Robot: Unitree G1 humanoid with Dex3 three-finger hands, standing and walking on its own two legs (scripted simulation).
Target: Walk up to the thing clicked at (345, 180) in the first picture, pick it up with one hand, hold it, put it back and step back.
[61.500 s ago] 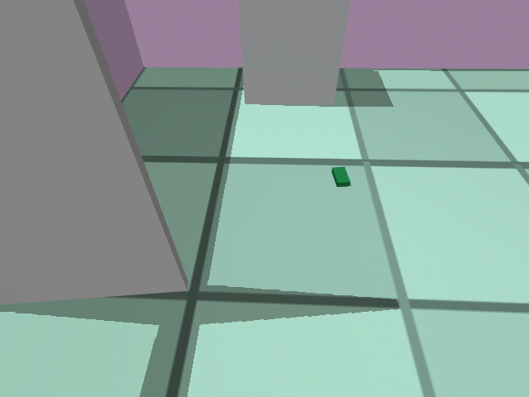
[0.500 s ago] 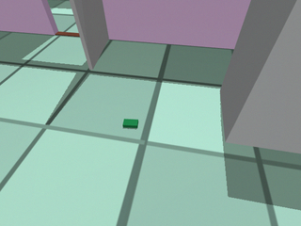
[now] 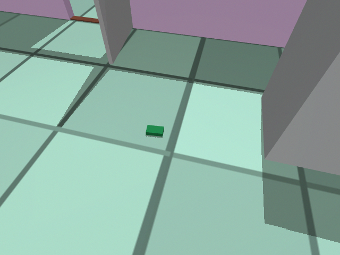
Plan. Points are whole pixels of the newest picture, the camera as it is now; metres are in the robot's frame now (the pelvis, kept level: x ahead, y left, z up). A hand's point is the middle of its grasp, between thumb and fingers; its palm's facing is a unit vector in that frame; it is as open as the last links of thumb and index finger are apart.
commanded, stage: step back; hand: left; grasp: from above
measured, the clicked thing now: (155, 130) +1.05 +0.16 -0.74
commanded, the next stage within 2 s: stand in 0.22 s
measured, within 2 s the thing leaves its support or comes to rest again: neither
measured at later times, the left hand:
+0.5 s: hand out of the picture +0.10 +0.24 -0.13, palm faces -0.04 -0.94 -0.35, open 7.4 cm
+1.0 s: hand out of the picture +0.08 +0.24 -0.13, palm faces -0.06 -0.94 -0.34, open 7.4 cm
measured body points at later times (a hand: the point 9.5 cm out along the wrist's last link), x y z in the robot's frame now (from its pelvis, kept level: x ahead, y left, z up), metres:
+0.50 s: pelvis +0.01 -0.01 +0.02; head +0.01 -0.02 +0.47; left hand +0.10 +0.29 -0.11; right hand +0.10 -0.31 -0.11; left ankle +0.04 +0.12 -0.73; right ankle -0.01 -0.14 -0.73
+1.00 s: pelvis +0.00 -0.01 +0.02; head +0.00 -0.01 +0.47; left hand +0.09 +0.29 -0.11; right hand +0.05 -0.31 -0.11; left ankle +0.04 +0.12 -0.73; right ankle -0.01 -0.14 -0.73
